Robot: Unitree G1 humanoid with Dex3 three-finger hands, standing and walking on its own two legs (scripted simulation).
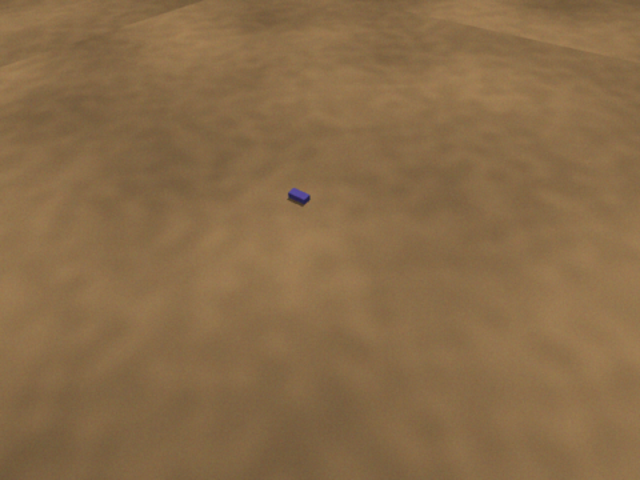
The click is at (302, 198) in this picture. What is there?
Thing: small brick
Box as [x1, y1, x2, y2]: [288, 188, 309, 204]
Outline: 288,192 289,197 304,204 309,199 308,194 295,188
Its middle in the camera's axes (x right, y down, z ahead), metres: -0.09 -0.20 +1.89
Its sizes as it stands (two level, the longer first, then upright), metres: 0.098 0.046 0.030
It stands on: the floor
